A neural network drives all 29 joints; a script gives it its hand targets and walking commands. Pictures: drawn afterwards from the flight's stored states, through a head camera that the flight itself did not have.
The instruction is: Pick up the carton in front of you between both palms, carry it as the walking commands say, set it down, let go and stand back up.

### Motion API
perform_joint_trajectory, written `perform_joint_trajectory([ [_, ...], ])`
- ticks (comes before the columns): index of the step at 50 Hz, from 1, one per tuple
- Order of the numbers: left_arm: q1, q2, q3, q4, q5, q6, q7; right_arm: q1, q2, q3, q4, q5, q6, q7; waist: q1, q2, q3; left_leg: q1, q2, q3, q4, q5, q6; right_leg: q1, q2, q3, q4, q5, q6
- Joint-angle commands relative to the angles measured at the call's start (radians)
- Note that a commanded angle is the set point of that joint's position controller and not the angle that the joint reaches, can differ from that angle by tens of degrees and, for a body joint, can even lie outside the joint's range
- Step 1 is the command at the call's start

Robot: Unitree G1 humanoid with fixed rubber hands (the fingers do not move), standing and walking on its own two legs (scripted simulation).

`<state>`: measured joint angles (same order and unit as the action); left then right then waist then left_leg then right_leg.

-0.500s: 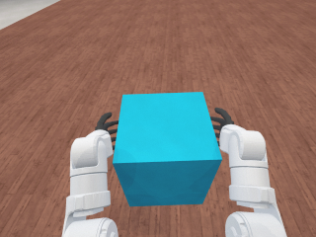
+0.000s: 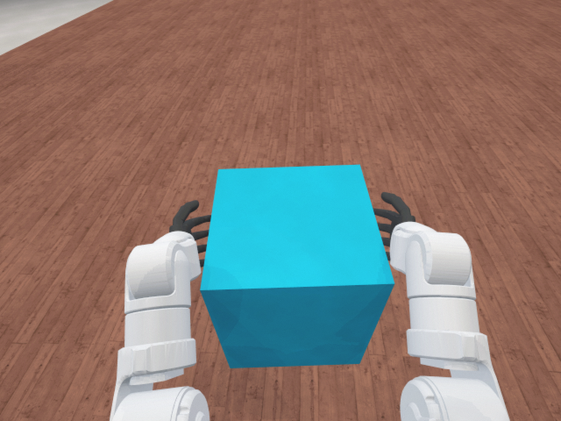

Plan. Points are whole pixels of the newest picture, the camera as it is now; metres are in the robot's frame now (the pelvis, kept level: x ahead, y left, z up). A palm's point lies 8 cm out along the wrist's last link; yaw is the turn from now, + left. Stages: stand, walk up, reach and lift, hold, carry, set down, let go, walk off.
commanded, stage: carry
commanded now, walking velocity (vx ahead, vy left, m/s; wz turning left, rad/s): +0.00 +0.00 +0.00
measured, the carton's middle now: (292, 270) +0.34 +0.00 +0.05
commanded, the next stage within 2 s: none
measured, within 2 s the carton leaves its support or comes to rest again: neither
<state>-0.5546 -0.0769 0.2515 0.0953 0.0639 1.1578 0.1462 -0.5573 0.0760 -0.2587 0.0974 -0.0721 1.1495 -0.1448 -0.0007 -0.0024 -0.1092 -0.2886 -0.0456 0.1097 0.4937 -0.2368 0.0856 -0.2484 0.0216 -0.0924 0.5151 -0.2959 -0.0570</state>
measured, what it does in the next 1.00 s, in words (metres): walks ahead: left foot, then right foot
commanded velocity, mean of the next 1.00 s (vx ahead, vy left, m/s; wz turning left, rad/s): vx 0.42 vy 0.00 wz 0.00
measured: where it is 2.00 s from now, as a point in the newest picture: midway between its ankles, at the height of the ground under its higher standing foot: (277, 282)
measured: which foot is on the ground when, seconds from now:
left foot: down 0.00-0.32, up 0.34-0.52, down 0.54-0.98, up 1.00-1.00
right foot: down 0.00-0.56, up 0.58-0.94, down 0.96-1.00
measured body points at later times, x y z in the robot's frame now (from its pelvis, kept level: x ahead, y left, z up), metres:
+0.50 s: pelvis +0.05 +0.01 +0.00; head +0.02 +0.02 +0.45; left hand +0.39 +0.18 +0.16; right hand +0.41 -0.13 +0.16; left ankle +0.06 +0.11 -0.72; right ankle -0.02 -0.08 -0.74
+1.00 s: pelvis +0.30 +0.01 -0.02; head +0.33 +0.01 +0.43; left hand +0.67 +0.17 +0.12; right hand +0.68 -0.14 +0.11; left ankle +0.10 +0.11 -0.69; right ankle +0.41 -0.05 -0.74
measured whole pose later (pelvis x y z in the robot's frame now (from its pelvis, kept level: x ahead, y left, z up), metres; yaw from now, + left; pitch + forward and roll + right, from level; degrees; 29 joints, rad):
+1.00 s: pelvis +0.30 +0.01 -0.02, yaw +3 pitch +4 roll +0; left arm -0.69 -0.10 0.30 -0.02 0.07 1.22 0.16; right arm -0.68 0.04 -0.30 0.00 -0.02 1.20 -0.16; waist -0.02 0.01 -0.02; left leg -0.16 0.02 0.04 0.84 -0.47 0.01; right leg -0.52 0.01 -0.17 0.55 -0.09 -0.09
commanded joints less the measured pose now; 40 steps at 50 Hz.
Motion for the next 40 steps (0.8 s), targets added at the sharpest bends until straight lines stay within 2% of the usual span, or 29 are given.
perform_joint_trajectory([
  [1,-0.659,-0.883,-0.584,-0.073,-0.27,-0.016,-0.097,-0.647,0.89,0.588,-0.064,0.274,-0.006,0.102,0.001,0.002,-0.314,0.137,0.187,-0.173,-0.054,0.27,0.016,0.083,-0.154,0.139,-0.056,0.22,-0.024],
  [9,-0.659,-0.883,-0.585,-0.074,-0.271,-0.016,-0.097,-0.647,0.889,0.589,-0.065,0.273,-0.006,0.102,0.001,0.001,-0.312,0.133,0.186,-0.171,-0.056,0.254,0.014,0.081,-0.156,0.14,-0.062,0.219,-0.026],
  [11,-0.676,-0.885,-0.593,-0.087,-0.279,-0.016,-0.097,-0.665,0.89,0.595,-0.082,0.279,-0.007,0.102,0.003,0.002,-0.315,0.121,0.171,-0.168,-0.067,0.078,0.02,0.077,-0.15,0.142,-0.076,0.062,-0.036],
  [12,-0.688,-0.884,-0.598,-0.1,-0.284,-0.016,-0.095,-0.682,0.888,0.6,-0.097,0.285,-0.006,0.101,0.006,-0.005,-0.299,0.09,0.16,-0.173,-0.06,-0.092,0.028,0.064,-0.149,0.159,-0.083,-0.094,-0.05],
  [13,-0.707,-0.879,-0.603,-0.117,-0.29,-0.014,-0.093,-0.694,0.882,0.605,-0.108,0.291,-0.003,0.099,0.006,-0.02,-0.267,0.029,0.151,-0.188,-0.042,-0.269,0.036,0.043,-0.158,0.206,-0.101,-0.259,-0.075],
  [14,-0.729,-0.868,-0.604,-0.13,-0.294,-0.011,-0.089,-0.713,0.871,0.608,-0.119,0.298,0.001,0.096,0.008,-0.039,-0.225,-0.049,0.14,-0.191,-0.008,-0.387,0.04,0.029,-0.182,0.269,-0.134,-0.387,-0.102],
  [15,-0.753,-0.854,-0.605,-0.145,-0.301,-0.007,-0.083,-0.74,0.859,0.61,-0.133,0.305,0.005,0.091,0.019,-0.059,-0.191,-0.133,0.114,-0.156,0.057,-0.398,0.037,0.05,-0.22,0.338,-0.178,-0.453,-0.132],
  [16,-0.772,-0.834,-0.604,-0.155,-0.308,-0.002,-0.076,-0.761,0.847,0.611,-0.145,0.313,0.011,0.086,0.038,-0.105,-0.176,-0.219,0.069,-0.082,0.153,-0.322,0.021,0.116,-0.275,0.418,-0.236,-0.466,-0.167],
  [17,-0.777,-0.812,-0.6,-0.16,-0.314,0.005,-0.068,-0.765,0.832,0.609,-0.152,0.323,0.017,0.081,0.049,-0.132,-0.163,-0.29,0.046,-0.036,0.216,-0.255,0.007,0.174,-0.331,0.478,-0.261,-0.417,-0.204],
  [18,-0.774,-0.796,-0.596,-0.163,-0.316,0.012,-0.061,-0.764,0.811,0.601,-0.157,0.326,0.024,0.074,0.059,-0.13,-0.176,-0.331,0.061,-0.05,0.259,-0.238,0.0,0.217,-0.363,0.507,-0.257,-0.327,-0.228],
  [19,-0.774,-0.782,-0.592,-0.166,-0.318,0.019,-0.054,-0.762,0.79,0.589,-0.158,0.325,0.032,0.067,0.07,-0.113,-0.192,-0.361,0.066,-0.059,0.276,-0.248,-0.006,0.261,-0.373,0.512,-0.246,-0.218,-0.236],
  [21,-0.787,-0.768,-0.592,-0.175,-0.33,0.034,-0.046,-0.742,0.758,0.56,-0.146,0.316,0.048,0.057,0.076,-0.088,-0.225,-0.359,0.067,-0.052,0.262,-0.251,-0.02,0.322,-0.357,0.445,-0.211,-0.015,-0.216],
  [22,-0.794,-0.769,-0.593,-0.178,-0.338,0.041,-0.044,-0.731,0.747,0.546,-0.137,0.306,0.056,0.053,0.075,-0.093,-0.233,-0.329,0.057,-0.038,0.232,-0.24,-0.025,0.316,-0.339,0.399,-0.2,0.037,-0.197],
  [25,-0.806,-0.769,-0.584,-0.165,-0.345,0.061,-0.042,-0.695,0.727,0.507,-0.096,0.268,0.08,0.045,0.048,-0.111,-0.229,-0.14,0.01,0.024,0.053,-0.143,-0.028,0.216,-0.26,0.248,-0.144,0.066,-0.124],
  [26,-0.797,-0.773,-0.58,-0.15,-0.346,0.067,-0.044,-0.688,0.728,0.497,-0.078,0.26,0.086,0.045,0.026,-0.09,-0.247,0.038,0.001,0.036,-0.033,-0.078,-0.022,0.11,-0.221,0.165,-0.076,0.066,-0.086],
  [27,-0.794,-0.778,-0.58,-0.135,-0.345,0.071,-0.047,-0.673,0.726,0.485,-0.056,0.251,0.091,0.045,-0.014,-0.042,-0.287,0.277,0.036,-0.032,-0.072,-0.047,0.003,-0.049,-0.17,0.08,0.058,0.123,-0.041],
  [28,-0.803,-0.785,-0.574,-0.13,-0.344,0.08,-0.05,-0.66,0.704,0.472,-0.041,0.238,0.093,0.041,-0.054,0.179,-0.336,0.444,0.262,-0.408,-0.169,-0.154,0.095,-0.262,-0.073,-0.024,0.342,0.028,0.031],
  [29,-0.813,-0.785,-0.561,-0.11,-0.342,0.085,-0.052,-0.662,0.7,0.462,-0.032,0.23,0.096,0.038,-0.066,0.3,-0.286,0.548,0.423,-0.695,-0.2,0.062,0.202,-0.541,0.019,-0.015,0.507,-0.26,0.044],
  [30,-0.833,-0.804,-0.551,-0.093,-0.336,0.085,-0.053,-0.71,0.713,0.466,-0.06,0.233,0.096,0.04,-0.069,0.2,-0.275,0.556,0.43,-0.662,-0.129,0.225,0.239,-0.609,-0.019,0.063,0.646,-0.306,0.021],
  [31,-0.824,-0.825,-0.539,-0.079,-0.33,0.084,-0.057,-0.745,0.744,0.493,-0.092,0.252,0.093,0.047,-0.068,0.097,-0.283,0.546,0.411,-0.592,-0.093,0.315,0.218,-0.641,-0.041,0.078,0.712,-0.285,0.012],
  [32,-0.819,-0.844,-0.532,-0.07,-0.325,0.08,-0.061,-0.803,0.783,0.525,-0.136,0.281,0.086,0.055,-0.06,0.028,-0.284,0.522,0.384,-0.514,-0.092,0.304,0.174,-0.646,-0.062,0.087,0.711,-0.234,0.009],
  [33,-0.829,-0.865,-0.533,-0.076,-0.32,0.075,-0.065,-0.865,0.82,0.552,-0.175,0.31,0.077,0.063,-0.052,0.034,-0.281,0.484,0.353,-0.446,-0.115,0.266,0.139,-0.628,-0.081,0.088,0.679,-0.169,0.015],
  [34,-0.845,-0.88,-0.54,-0.092,-0.318,0.069,-0.066,-0.912,0.848,0.574,-0.209,0.337,0.069,0.07,-0.041,0.073,-0.283,0.455,0.326,-0.397,-0.139,0.246,0.118,-0.598,-0.086,0.082,0.647,-0.117,0.024],
  [36,-0.864,-0.884,-0.552,-0.132,-0.314,0.059,-0.06,-0.941,0.867,0.599,-0.252,0.376,0.06,0.078,-0.041,0.115,-0.282,0.427,0.299,-0.334,-0.166,0.251,0.112,-0.58,-0.078,0.057,0.599,-0.05,0.04],
  [38,-0.841,-0.854,-0.552,-0.155,-0.296,0.059,-0.048,-0.913,0.851,0.608,-0.261,0.39,0.063,0.079,-0.048,0.108,-0.273,0.428,0.281,-0.287,-0.173,0.328,0.121,-0.576,-0.076,0.037,0.502,0.0,0.047],
  [40,-0.789,-0.82,-0.546,-0.155,-0.269,0.067,-0.039,-0.857,0.829,0.608,-0.238,0.386,0.072,0.08,-0.059,0.113,-0.257,0.427,0.248,-0.232,-0.158,0.427,0.113,-0.534,-0.062,0.008,0.338,0.064,0.041],
])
